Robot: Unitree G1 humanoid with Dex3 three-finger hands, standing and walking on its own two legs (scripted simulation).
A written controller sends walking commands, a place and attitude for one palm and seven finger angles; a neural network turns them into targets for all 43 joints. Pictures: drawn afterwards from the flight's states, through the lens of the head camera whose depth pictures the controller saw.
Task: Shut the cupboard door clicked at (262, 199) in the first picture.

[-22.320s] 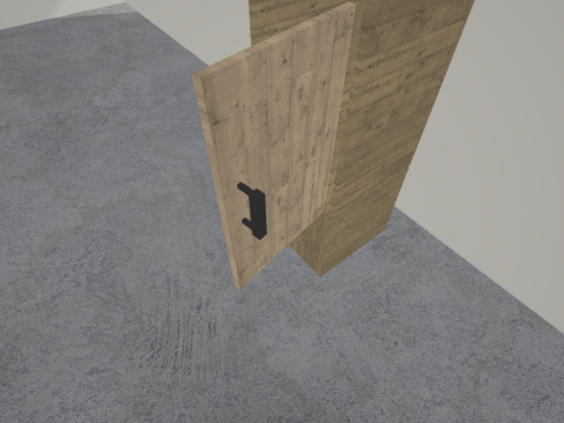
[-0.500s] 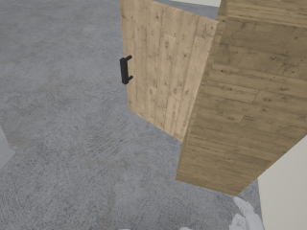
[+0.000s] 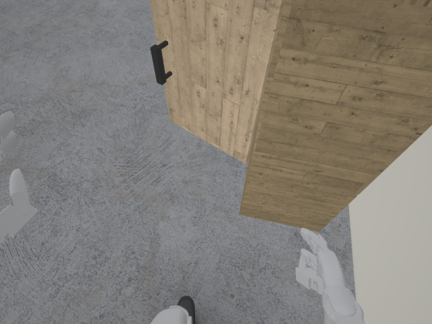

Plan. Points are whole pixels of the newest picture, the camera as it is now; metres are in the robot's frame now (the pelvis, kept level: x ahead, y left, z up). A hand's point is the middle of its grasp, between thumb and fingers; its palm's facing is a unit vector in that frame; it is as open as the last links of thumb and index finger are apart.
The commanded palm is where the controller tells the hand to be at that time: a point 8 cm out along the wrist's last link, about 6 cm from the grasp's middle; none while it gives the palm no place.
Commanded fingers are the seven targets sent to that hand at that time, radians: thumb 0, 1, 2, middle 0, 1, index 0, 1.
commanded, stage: step back with the hand held close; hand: left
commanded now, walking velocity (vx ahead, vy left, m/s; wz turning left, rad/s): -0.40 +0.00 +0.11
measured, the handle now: (163, 62) +0.81 +0.23 -0.03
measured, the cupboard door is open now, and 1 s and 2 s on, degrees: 67 67 67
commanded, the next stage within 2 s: stop stepping back and stand still in 0.18 s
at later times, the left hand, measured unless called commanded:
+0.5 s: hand out of the picture +0.03 +0.26 +0.17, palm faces +0.43 -0.76 -0.48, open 7.4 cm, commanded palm -0.03 +0.30 +0.18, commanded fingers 0.00 0.90 0.90 -0.20 -0.30 -0.20 -0.30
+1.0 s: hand out of the picture -0.06 +0.27 +0.18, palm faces +0.53 -0.72 -0.45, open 7.4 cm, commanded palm -0.11 +0.30 +0.18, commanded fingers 0.00 0.90 0.90 -0.20 -0.30 -0.20 -0.30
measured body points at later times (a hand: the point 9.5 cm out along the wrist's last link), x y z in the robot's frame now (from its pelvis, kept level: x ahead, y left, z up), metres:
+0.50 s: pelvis -0.15 -0.01 +0.01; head -0.15 +0.00 +0.46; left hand +0.00 +0.30 +0.19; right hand +0.01 -0.24 -0.07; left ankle -0.04 +0.09 -0.72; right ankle -0.15 -0.12 -0.73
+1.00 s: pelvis -0.23 -0.01 +0.00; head -0.26 -0.01 +0.45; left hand -0.09 +0.31 +0.20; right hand -0.08 -0.23 -0.10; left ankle -0.18 +0.11 -0.71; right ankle -0.20 -0.09 -0.73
